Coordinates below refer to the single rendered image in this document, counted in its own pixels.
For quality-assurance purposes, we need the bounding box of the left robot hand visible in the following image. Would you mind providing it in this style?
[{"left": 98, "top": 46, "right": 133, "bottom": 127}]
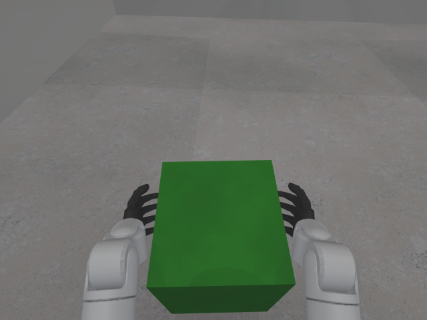
[{"left": 123, "top": 184, "right": 159, "bottom": 236}]

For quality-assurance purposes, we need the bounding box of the right robot hand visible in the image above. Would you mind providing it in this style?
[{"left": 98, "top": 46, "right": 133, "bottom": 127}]
[{"left": 278, "top": 183, "right": 315, "bottom": 237}]

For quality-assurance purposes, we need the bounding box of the carton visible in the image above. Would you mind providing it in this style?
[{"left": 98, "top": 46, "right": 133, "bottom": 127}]
[{"left": 146, "top": 160, "right": 296, "bottom": 314}]

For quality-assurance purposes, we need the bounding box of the robot left forearm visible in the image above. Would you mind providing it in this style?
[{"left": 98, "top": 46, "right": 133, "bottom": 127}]
[{"left": 81, "top": 218, "right": 148, "bottom": 320}]

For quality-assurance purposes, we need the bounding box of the robot right forearm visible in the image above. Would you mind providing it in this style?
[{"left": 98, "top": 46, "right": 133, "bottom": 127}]
[{"left": 292, "top": 219, "right": 361, "bottom": 320}]

